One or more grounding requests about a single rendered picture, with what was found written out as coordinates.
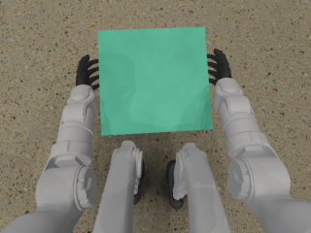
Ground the left robot forearm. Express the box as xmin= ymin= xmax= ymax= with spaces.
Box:
xmin=35 ymin=84 xmax=99 ymax=206

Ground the right robot shin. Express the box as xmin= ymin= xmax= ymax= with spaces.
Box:
xmin=172 ymin=143 xmax=209 ymax=199

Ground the robot right upper arm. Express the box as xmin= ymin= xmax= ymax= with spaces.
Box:
xmin=226 ymin=156 xmax=311 ymax=233

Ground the left robot thigh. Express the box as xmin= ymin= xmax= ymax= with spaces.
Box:
xmin=92 ymin=146 xmax=143 ymax=233

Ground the left robot hand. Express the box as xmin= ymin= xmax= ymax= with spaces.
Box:
xmin=76 ymin=54 xmax=100 ymax=90

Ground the carton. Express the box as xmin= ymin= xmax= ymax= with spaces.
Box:
xmin=97 ymin=26 xmax=213 ymax=136

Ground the right robot hand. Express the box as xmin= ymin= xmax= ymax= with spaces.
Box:
xmin=206 ymin=49 xmax=232 ymax=86

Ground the right robot forearm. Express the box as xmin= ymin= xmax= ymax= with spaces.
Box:
xmin=213 ymin=78 xmax=291 ymax=191

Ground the robot left upper arm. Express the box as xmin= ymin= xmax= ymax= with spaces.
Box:
xmin=0 ymin=164 xmax=98 ymax=233

